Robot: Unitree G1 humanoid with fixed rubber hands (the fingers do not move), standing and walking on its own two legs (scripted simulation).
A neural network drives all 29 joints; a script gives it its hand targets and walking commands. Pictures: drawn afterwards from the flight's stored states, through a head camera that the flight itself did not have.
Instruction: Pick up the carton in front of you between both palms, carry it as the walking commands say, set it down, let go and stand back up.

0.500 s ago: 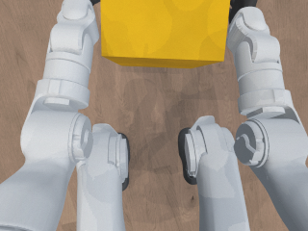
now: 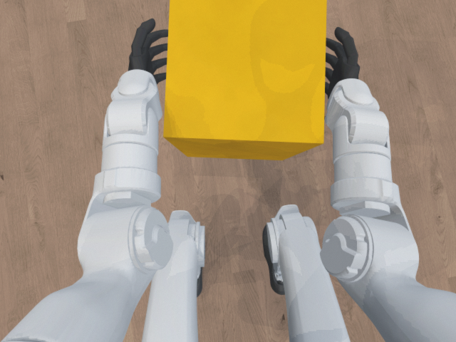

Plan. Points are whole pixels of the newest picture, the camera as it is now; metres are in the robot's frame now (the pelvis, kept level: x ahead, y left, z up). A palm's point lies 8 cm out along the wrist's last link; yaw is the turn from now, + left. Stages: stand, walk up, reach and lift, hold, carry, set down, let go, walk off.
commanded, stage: reach and lift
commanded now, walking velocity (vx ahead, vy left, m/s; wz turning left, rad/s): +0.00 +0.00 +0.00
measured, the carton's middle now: (240, 95) +0.51 -0.02 -0.13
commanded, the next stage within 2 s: none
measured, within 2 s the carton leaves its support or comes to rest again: neither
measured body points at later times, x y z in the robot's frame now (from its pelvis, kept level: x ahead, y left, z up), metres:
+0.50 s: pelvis +0.05 +0.00 +0.14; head +0.21 +0.01 +0.55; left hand +0.48 +0.14 +0.10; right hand +0.47 -0.16 +0.10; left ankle +0.12 +0.13 -0.46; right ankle +0.12 -0.13 -0.45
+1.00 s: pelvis +0.09 +0.00 +0.26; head +0.13 +0.00 +0.71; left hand +0.42 +0.15 +0.25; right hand +0.42 -0.15 +0.25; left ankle +0.12 +0.13 -0.45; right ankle +0.12 -0.13 -0.45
